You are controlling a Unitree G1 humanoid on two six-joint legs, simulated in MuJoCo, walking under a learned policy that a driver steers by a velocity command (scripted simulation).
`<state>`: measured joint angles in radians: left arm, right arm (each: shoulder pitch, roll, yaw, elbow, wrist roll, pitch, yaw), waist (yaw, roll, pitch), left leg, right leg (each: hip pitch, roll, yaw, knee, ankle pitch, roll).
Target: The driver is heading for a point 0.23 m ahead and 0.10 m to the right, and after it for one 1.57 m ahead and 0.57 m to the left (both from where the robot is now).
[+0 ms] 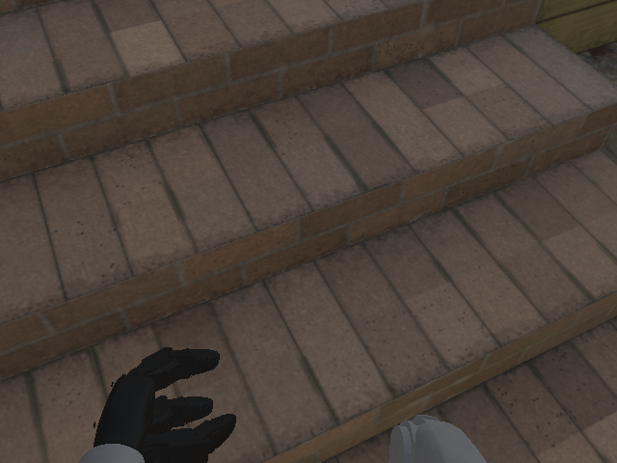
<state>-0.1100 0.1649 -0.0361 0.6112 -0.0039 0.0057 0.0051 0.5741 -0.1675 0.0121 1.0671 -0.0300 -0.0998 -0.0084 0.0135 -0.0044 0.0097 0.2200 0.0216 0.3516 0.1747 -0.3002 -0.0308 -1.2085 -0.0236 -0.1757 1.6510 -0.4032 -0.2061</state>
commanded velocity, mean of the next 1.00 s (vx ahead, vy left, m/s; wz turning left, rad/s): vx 0.26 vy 0.00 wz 0.52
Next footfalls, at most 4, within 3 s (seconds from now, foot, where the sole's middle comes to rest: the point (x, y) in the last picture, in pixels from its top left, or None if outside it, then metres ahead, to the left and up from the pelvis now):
0.06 right None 0.25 -0.03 -0.61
0.52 left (324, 383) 0.51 0.01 -0.47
1.06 right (384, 291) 0.70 -0.11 -0.47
1.44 left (302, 365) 0.54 0.05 -0.47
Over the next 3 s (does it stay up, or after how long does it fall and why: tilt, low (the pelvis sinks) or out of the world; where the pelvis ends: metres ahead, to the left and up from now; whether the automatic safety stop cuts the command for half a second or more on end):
stays up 0.72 -0.01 0.29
